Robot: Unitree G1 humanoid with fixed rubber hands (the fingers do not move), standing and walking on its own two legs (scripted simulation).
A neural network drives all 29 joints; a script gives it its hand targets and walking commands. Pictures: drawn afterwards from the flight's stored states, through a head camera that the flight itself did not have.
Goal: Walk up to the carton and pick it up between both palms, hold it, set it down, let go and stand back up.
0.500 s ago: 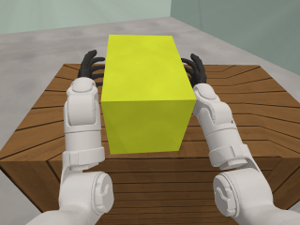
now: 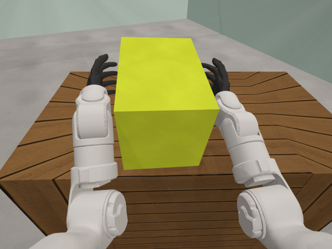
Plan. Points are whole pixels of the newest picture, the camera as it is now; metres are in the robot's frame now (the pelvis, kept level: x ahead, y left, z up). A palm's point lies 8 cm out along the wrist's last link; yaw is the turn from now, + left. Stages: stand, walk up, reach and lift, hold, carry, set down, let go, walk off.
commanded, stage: hold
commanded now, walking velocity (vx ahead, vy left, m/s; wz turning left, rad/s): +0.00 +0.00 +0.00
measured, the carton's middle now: (159, 100) +0.39 +0.00 +0.20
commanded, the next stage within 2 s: none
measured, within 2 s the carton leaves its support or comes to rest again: neither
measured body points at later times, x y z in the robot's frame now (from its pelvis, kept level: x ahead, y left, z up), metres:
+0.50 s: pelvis +0.00 +0.00 +0.00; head -0.06 +0.02 +0.45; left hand +0.38 +0.14 +0.25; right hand +0.38 -0.13 +0.23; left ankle +0.05 +0.09 -0.75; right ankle +0.02 -0.09 -0.75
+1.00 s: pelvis +0.00 -0.01 +0.00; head -0.06 +0.02 +0.44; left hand +0.38 +0.14 +0.24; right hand +0.38 -0.13 +0.23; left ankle +0.05 +0.09 -0.75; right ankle +0.02 -0.09 -0.75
